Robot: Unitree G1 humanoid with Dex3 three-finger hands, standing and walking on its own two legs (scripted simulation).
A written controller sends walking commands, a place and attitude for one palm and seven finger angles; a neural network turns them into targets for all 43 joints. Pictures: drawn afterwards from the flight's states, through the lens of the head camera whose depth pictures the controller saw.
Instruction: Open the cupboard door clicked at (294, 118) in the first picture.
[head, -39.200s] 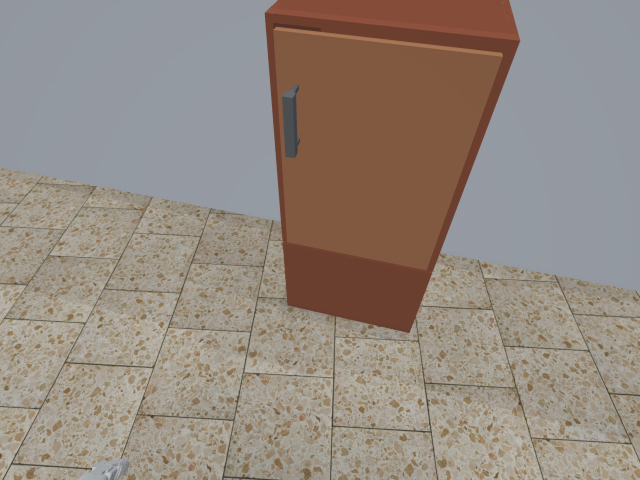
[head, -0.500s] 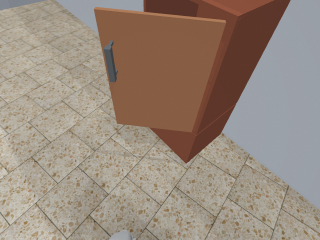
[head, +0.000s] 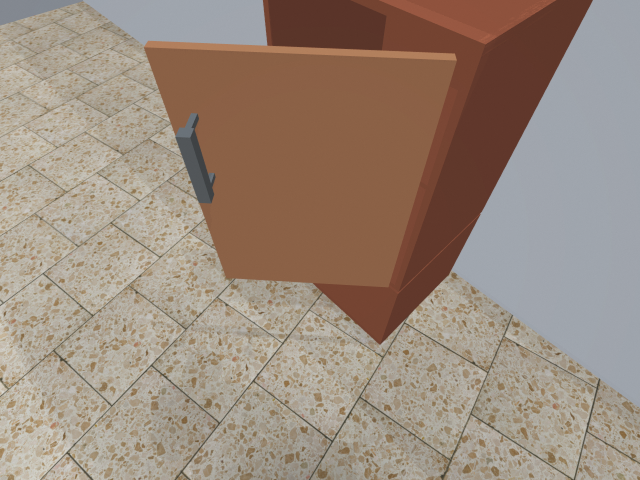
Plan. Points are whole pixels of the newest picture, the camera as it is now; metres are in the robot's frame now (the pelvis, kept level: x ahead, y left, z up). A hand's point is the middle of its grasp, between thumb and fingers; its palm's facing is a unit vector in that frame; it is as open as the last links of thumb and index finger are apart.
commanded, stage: come to a stop and stand still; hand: left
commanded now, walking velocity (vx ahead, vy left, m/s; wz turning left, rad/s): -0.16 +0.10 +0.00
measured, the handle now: (199, 159) +0.56 +0.23 +0.04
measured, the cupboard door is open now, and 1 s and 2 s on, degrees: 43 43 43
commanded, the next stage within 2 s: look again from close up in 1.52 s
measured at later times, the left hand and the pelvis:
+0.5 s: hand out of the picture +0.00 +0.20 -0.18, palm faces +0.08 -0.98 -0.20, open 7.4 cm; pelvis -0.02 +0.01 +0.00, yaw +1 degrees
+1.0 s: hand out of the picture +0.01 +0.19 -0.17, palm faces +0.02 -0.99 -0.16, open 7.4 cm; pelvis +0.00 +0.02 +0.01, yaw -1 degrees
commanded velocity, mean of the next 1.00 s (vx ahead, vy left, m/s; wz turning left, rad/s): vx -0.01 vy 0.05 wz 0.00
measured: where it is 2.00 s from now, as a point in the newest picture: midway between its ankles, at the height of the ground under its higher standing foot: outside the picture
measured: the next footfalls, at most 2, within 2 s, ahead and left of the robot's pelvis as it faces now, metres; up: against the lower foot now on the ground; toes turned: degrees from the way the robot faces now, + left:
right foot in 0.02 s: +0.04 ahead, -0.11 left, +0.00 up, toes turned -2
left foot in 0.48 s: +0.00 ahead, +0.13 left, +0.00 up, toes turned +1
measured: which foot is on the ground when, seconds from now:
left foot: down 0.00-0.04, up 0.06-0.46, down 0.48-1.00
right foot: up 0.00-0.00, down 0.02-1.00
